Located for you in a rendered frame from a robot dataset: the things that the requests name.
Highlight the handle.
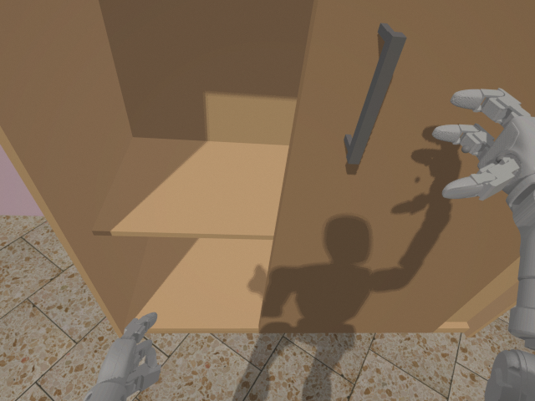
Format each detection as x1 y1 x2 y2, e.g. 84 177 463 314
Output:
344 23 407 165

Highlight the robot left forearm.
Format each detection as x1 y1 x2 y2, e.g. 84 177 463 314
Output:
84 382 127 401

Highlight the right robot upper arm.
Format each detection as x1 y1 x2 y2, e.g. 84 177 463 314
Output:
484 349 535 401

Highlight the robot right hand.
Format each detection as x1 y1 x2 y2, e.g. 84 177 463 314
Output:
432 88 535 201

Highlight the wardrobe door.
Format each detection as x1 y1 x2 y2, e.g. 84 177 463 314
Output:
446 257 520 322
258 0 535 333

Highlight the robot left hand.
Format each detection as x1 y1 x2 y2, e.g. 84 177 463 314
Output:
96 312 161 397

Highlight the robot right forearm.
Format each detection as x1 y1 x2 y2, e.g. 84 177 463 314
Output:
506 173 535 351

